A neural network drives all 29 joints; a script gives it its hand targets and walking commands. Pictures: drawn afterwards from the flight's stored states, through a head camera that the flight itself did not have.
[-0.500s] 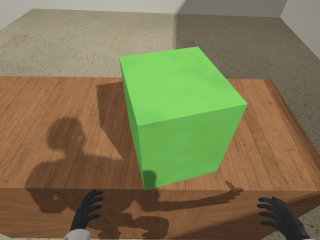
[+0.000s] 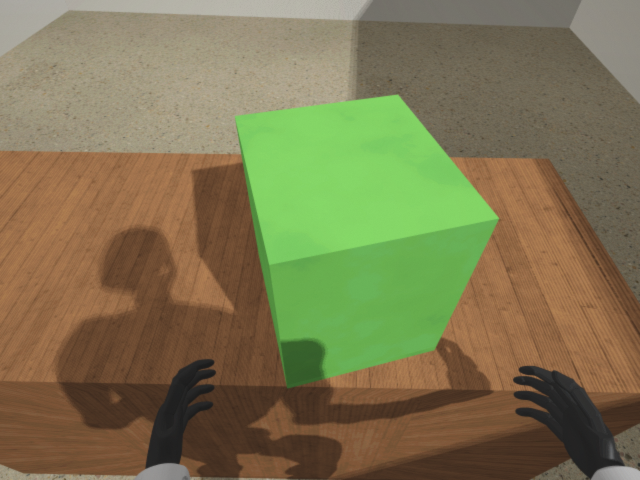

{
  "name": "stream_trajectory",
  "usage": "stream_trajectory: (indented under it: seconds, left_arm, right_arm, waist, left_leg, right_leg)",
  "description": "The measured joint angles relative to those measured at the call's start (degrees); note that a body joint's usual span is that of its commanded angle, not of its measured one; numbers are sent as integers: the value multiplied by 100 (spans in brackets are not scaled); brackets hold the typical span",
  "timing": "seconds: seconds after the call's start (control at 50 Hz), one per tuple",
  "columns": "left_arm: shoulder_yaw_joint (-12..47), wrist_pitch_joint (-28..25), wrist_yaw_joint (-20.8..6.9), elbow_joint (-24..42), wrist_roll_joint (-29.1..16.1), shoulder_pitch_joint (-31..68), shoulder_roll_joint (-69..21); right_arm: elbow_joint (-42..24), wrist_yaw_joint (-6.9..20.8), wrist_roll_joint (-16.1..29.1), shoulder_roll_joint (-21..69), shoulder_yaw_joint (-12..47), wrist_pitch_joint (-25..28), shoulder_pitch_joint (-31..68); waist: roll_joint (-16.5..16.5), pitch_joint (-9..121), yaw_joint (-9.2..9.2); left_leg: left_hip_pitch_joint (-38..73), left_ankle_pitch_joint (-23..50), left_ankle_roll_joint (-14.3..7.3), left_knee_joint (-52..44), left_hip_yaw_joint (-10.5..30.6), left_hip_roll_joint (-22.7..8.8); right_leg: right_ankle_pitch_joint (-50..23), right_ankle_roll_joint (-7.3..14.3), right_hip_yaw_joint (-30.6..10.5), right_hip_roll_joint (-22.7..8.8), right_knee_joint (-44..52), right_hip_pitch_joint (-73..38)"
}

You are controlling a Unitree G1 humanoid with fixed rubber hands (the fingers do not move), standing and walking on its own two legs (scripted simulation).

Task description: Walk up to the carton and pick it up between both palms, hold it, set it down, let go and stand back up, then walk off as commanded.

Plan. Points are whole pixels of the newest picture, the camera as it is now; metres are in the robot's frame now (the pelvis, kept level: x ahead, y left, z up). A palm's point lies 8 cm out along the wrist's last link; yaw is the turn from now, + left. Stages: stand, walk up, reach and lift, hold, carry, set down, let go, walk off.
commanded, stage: reach and lift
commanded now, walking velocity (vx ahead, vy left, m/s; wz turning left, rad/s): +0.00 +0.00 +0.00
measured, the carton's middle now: (342, 242) +0.46 +0.00 +0.04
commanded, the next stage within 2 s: none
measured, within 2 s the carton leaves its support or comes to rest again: neither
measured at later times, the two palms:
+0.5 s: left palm (174, 388) +0.23 +0.19 +0.05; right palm (572, 372) +0.26 -0.26 +0.05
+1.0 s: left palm (155, 312) +0.28 +0.21 +0.12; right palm (565, 281) +0.33 -0.24 +0.12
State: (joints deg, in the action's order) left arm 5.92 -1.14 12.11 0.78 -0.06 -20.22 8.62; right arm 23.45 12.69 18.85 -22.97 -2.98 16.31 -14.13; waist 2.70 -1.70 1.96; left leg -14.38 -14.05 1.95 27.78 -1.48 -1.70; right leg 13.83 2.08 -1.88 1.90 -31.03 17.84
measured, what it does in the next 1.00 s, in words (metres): stands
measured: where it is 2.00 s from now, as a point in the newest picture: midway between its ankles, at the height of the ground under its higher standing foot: outside the picture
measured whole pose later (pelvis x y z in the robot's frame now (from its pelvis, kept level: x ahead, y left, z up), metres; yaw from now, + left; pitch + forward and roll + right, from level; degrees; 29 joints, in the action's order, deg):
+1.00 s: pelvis -0.02 +0.00 +0.00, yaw +0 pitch +0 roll +1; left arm -4.3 41.2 13.5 11.4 -4.0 12.3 8.4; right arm 15.6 7.7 22.5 -28.0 -3.0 -17.6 18.8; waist 2.6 -0.9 2.4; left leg -14.4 -11.4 2.2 25.4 -1.5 -2.0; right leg 11.0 2.2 -1.9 2.2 -28.6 17.9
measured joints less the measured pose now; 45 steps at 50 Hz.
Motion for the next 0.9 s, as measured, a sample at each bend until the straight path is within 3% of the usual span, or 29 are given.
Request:
stream_trajectory:
  seconds: [0.24, 0.4, 0.62, 0.9]
  left_arm:
    - [74, 724, 133, 36, -107, 521, -25]
    - [24, 1286, 135, 715, -130, 719, -25]
    - [-322, 2375, 134, 1257, -288, 1306, -24]
    - [-831, 3915, 135, 1154, -388, 2855, -24]
  right_arm:
    - [-335, -1, 72, -164, 3, -770, 490]
    - [-766, -128, 179, -182, 0, -1141, 782]
    - [-1114, -343, 286, -353, 2, -1929, 1292]
    - [-956, -463, 319, -436, 0, -3180, 2780]
  waist:
    - [0, 82, 10]
    - [0, 82, 24]
    - [0, 83, 27]
    - [-9, 83, 36]
  left_leg:
    - [-1, 0, 0, 0, 0, -9]
    - [-1, 40, 2, -93, 0, -12]
    - [-1, 148, 12, -202, 0, -18]
    - [-1, 248, 21, -220, 0, -29]
  right_leg:
    - [-2, 8, 2, 9, 1, 2]
    - [-44, 8, 1, 12, 94, 2]
    - [-154, 8, 0, 18, 206, 2]
    - [-262, 16, 0, 29, 231, 2]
